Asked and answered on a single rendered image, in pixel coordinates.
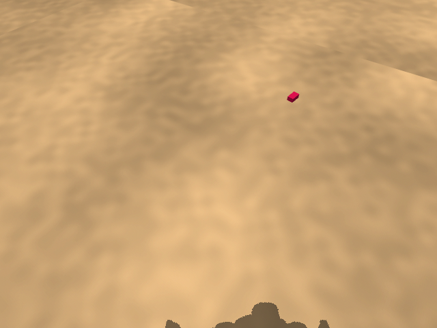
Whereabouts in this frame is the small box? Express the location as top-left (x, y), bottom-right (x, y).
top-left (287, 92), bottom-right (299, 103)

